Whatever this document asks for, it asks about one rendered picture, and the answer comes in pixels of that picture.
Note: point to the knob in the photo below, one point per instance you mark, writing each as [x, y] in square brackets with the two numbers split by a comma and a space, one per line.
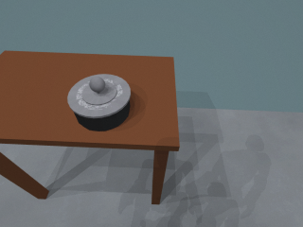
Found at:
[97, 84]

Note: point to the table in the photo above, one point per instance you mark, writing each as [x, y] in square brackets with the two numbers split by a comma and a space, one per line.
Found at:
[34, 109]

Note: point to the lid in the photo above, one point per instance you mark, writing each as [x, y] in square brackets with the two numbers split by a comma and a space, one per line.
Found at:
[87, 103]

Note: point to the pot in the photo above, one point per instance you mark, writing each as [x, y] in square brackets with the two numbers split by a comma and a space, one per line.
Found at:
[105, 123]

